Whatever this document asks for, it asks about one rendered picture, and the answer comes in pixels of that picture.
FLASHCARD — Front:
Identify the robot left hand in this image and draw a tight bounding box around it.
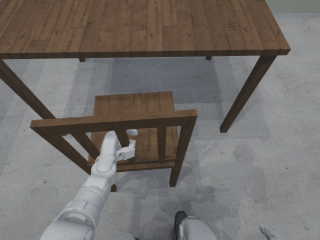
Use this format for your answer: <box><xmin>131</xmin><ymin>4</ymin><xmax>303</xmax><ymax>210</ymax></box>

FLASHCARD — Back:
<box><xmin>100</xmin><ymin>129</ymin><xmax>138</xmax><ymax>161</ymax></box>

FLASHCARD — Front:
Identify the chair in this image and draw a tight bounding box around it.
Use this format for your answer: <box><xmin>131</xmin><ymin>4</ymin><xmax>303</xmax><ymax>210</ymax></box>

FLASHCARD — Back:
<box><xmin>30</xmin><ymin>91</ymin><xmax>198</xmax><ymax>192</ymax></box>

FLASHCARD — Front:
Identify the robot right shin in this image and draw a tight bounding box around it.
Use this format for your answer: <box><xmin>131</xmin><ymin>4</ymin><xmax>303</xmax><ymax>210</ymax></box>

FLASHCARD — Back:
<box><xmin>178</xmin><ymin>216</ymin><xmax>196</xmax><ymax>240</ymax></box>

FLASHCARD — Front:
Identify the robot right thigh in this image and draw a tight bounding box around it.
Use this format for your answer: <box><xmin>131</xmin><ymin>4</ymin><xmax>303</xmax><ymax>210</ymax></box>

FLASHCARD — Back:
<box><xmin>178</xmin><ymin>219</ymin><xmax>217</xmax><ymax>240</ymax></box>

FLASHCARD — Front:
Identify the left robot upper arm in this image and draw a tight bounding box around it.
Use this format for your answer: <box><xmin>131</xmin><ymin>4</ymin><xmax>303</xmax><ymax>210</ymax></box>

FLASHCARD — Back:
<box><xmin>42</xmin><ymin>219</ymin><xmax>95</xmax><ymax>240</ymax></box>

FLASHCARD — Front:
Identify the robot left forearm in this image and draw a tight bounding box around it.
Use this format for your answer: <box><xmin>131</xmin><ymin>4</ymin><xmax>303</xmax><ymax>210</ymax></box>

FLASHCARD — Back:
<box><xmin>39</xmin><ymin>154</ymin><xmax>117</xmax><ymax>240</ymax></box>

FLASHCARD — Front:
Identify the table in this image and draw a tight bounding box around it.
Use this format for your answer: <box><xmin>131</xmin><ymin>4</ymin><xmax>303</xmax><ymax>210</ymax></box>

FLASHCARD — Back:
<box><xmin>0</xmin><ymin>0</ymin><xmax>291</xmax><ymax>136</ymax></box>

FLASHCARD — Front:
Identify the robot right hand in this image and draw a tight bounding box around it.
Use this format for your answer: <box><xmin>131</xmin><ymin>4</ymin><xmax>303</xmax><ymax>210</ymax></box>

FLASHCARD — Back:
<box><xmin>259</xmin><ymin>224</ymin><xmax>283</xmax><ymax>240</ymax></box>

